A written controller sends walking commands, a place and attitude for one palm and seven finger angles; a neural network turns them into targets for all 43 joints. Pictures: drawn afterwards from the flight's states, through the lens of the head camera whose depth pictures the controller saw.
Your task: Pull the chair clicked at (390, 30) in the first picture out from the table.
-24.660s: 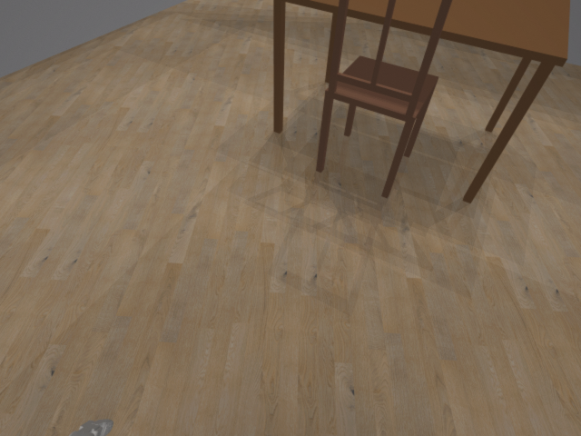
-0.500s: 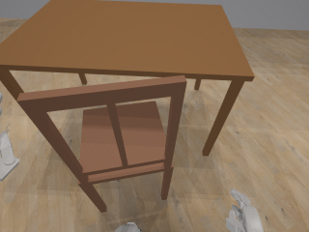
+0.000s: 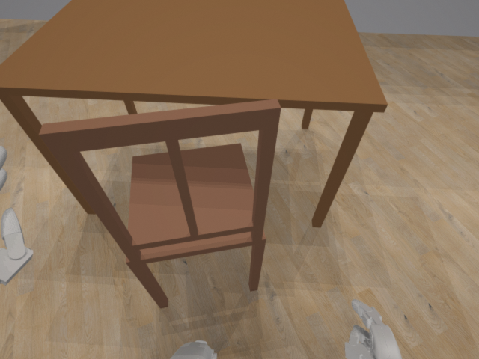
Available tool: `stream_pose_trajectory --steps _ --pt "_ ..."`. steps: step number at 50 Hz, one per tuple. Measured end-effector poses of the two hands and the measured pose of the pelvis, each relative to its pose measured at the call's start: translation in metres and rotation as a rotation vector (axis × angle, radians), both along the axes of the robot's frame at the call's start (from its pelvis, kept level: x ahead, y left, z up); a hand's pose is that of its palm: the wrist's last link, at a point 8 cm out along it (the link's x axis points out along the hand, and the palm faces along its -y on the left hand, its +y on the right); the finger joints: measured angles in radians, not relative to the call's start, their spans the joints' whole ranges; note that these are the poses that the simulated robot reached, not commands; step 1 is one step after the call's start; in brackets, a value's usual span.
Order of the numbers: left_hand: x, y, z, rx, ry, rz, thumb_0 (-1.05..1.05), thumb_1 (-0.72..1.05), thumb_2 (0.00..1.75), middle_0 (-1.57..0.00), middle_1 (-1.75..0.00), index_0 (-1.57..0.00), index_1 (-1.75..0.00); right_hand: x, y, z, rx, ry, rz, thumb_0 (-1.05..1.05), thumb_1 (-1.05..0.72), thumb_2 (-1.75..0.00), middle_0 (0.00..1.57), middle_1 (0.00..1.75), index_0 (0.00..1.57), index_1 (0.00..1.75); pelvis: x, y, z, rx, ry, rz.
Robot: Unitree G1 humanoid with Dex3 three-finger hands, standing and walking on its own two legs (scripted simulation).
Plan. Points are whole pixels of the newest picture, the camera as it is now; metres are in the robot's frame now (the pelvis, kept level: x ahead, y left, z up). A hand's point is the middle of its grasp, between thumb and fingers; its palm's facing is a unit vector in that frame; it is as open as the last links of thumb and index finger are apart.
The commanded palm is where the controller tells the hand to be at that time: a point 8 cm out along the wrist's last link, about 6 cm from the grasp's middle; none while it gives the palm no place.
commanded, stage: step back with the hand held close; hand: left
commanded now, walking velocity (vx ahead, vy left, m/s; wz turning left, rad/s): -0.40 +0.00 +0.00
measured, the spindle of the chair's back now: (185, 194) +0.44 +0.15 -0.05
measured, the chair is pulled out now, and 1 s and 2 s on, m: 0.19 0.19 0.19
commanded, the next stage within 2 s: stop stepping back and stand still in 0.02 s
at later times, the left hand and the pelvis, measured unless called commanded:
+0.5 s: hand out of the picture +0.10 +0.27 +0.16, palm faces +0.49 -0.75 -0.45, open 7.4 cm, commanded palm +0.05 +0.30 +0.18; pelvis -0.08 -0.01 -0.01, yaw +2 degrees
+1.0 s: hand out of the picture +0.08 +0.28 +0.07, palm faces +0.39 -0.79 -0.48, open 7.4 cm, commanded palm none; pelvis -0.10 -0.01 -0.01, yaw +6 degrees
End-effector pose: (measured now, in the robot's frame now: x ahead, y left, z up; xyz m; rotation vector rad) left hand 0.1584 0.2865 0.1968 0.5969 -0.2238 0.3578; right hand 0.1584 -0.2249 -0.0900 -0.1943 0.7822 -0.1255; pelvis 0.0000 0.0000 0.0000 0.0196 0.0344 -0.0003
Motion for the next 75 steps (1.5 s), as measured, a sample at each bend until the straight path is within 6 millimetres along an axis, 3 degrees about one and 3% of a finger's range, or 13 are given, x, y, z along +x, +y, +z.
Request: stream_pose_trajectory --steps 6,13,18,28,35,46,47,49,53,56,59,68,75 --pt "-0.014 0.010 -0.014 -0.019 0.011 0.011 0.01 0.88 0.90 -0.21 -0.30 -0.21 -0.30 -0.011 -0.013 0.004 -0.054 -0.052 -0.047 0.01 -0.90 -0.90 0.20 0.30 0.21 0.30 -0.021 0.007 -0.010 -0.005 0.009 0.037" --pt "-0.057 -0.002 -0.013 0.015 0.037 0.007 0.01 0.88 0.90 -0.21 -0.30 -0.21 -0.30 -0.036 -0.012 0.003 -0.004 -0.102 -0.018 0.01 -0.91 -0.90 0.20 0.30 0.20 0.30 -0.052 -0.005 -0.014 -0.020 -0.047 0.017" --pt "-0.084 0.000 -0.009 -0.014 -0.016 0.051 0.01 0.88 0.90 -0.22 -0.31 -0.21 -0.30 -0.065 -0.016 -0.001 -0.020 -0.061 -0.008 0.01 -0.90 -0.90 0.20 0.30 0.21 0.30 -0.067 -0.007 -0.013 -0.007 -0.061 0.021" --pt "-0.105 0.007 -0.020 -0.043 -0.028 0.105 0.01 0.89 0.90 -0.21 -0.30 -0.21 -0.30 -0.118 -0.021 -0.009 0.013 -0.044 -0.037 0.01 -0.90 -0.90 0.20 0.30 0.20 0.30 -0.086 -0.013 -0.013 -0.009 -0.086 0.055" --pt "-0.124 -0.012 -0.010 -0.068 -0.063 0.074 0.01 0.88 0.90 -0.21 -0.30 -0.21 -0.30 -0.131 -0.028 -0.015 0.005 0.044 0.002 0.01 -0.90 -0.90 0.20 0.30 0.21 0.30 -0.097 -0.021 -0.007 -0.010 -0.086 0.067" --pt "-0.132 0.011 -0.019 -0.054 0.017 0.150 0.01 0.88 0.90 -0.21 -0.30 -0.21 -0.30 -0.106 -0.023 0.007 -0.030 -0.060 0.017 0.01 -0.90 -0.90 0.20 0.30 0.20 0.30 -0.099 -0.013 -0.001 -0.018 -0.074 0.069" --pt "-0.129 0.014 -0.027 -0.048 0.041 0.146 0.01 0.89 0.90 -0.21 -0.30 -0.21 -0.30 -0.103 -0.022 0.006 -0.027 -0.063 0.045 0.01 -0.90 -0.90 0.20 0.30 0.20 0.30 -0.099 -0.012 -0.002 -0.022 -0.065 0.079" --pt "-0.119 0.022 -0.069 -0.115 0.184 0.154 0.00 0.89 0.90 -0.21 -0.30 -0.20 -0.30 -0.098 -0.020 -0.006 -0.018 -0.020 0.090 0.01 -0.90 -0.90 0.20 0.30 0.20 0.30 -0.100 -0.008 -0.006 -0.027 -0.055 0.099" --pt "-0.121 0.018 -0.200 -0.396 0.624 0.230 0.00 0.90 0.90 -0.20 -0.30 -0.20 -0.30 -0.111 -0.012 -0.029 -0.011 0.118 0.110 0.01 -0.91 -0.90 0.20 0.30 0.20 0.30 -0.101 -0.001 -0.012 -0.023 -0.054 0.117" --pt "-0.153 -0.018 -0.284 -0.561 0.978 0.232 0.00 0.90 0.90 -0.20 -0.30 -0.19 -0.30 -0.136 -0.005 -0.036 -0.008 0.213 0.090 0.01 -0.91 -0.90 0.20 0.30 0.20 0.30 -0.100 0.002 -0.012 -0.015 -0.058 0.100" --pt "-0.200 -0.062 -0.331 -0.684 1.252 0.207 0.00 0.91 0.90 -0.20 -0.30 -0.19 -0.30 -0.167 0.001 -0.038 -0.008 0.323 0.059 0.01 -0.91 -0.90 0.20 0.30 0.20 0.30 -0.099 0.004 -0.007 -0.015 -0.061 0.082" --pt "-0.279 -0.043 -0.335 -0.691 1.498 0.374 -0.03 0.99 0.90 -0.21 -0.30 -0.20 -0.30 -0.246 0.004 -0.043 -0.007 0.617 -0.028 0.01 -0.92 -0.90 0.20 0.30 0.20 0.30 -0.092 0.008 0.005 -0.024 -0.049 0.072" --pt "-0.298 -0.037 -0.326 -0.657 1.599 0.428 -0.01 0.93 0.90 -0.20 -0.30 -0.20 -0.30 -0.267 0.016 -0.050 0.033 0.693 -0.060 0.01 -0.91 -0.90 0.20 0.30 0.20 0.30 -0.084 0.013 0.007 -0.020 -0.047 0.057"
